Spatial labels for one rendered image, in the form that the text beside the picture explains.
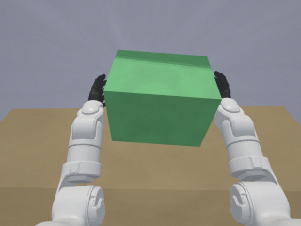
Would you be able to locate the robot right forearm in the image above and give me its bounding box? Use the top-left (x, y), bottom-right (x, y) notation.
top-left (214, 98), bottom-right (291, 215)

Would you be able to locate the robot right hand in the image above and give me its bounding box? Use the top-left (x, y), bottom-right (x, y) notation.
top-left (214, 71), bottom-right (231, 99)

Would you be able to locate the pedestal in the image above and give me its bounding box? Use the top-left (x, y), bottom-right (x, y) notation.
top-left (0, 106), bottom-right (301, 226)

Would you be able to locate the robot left upper arm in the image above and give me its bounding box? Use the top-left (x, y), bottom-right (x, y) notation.
top-left (35, 185), bottom-right (105, 226)

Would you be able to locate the robot right upper arm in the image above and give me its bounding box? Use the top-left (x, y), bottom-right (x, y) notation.
top-left (230, 181), bottom-right (301, 226)

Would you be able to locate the carton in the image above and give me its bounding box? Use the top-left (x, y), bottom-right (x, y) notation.
top-left (103, 49), bottom-right (222, 147)

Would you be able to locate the robot left hand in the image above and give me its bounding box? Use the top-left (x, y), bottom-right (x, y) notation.
top-left (88, 74), bottom-right (107, 108)

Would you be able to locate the robot left forearm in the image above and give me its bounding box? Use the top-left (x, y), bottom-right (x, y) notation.
top-left (51, 100), bottom-right (105, 221)

